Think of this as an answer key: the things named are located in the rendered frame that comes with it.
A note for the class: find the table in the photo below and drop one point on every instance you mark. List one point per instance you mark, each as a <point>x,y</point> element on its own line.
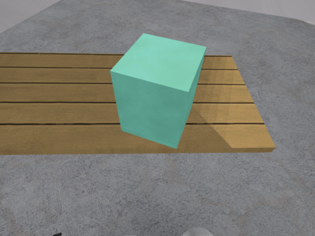
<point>64,103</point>

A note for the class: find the carton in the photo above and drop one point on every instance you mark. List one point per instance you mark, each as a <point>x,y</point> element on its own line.
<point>154,85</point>

